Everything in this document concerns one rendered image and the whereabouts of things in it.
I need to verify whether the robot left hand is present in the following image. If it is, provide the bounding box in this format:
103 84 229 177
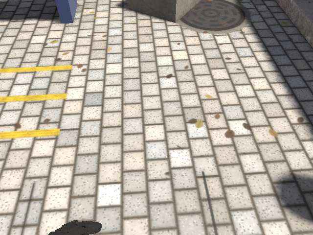
48 220 102 235

